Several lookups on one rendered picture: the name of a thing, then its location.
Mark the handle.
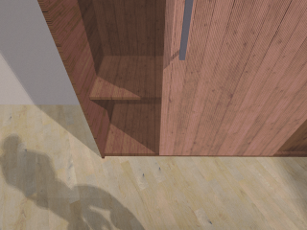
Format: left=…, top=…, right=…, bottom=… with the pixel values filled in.
left=178, top=0, right=194, bottom=60

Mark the wardrobe door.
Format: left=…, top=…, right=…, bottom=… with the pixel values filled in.
left=159, top=0, right=307, bottom=156
left=278, top=120, right=307, bottom=151

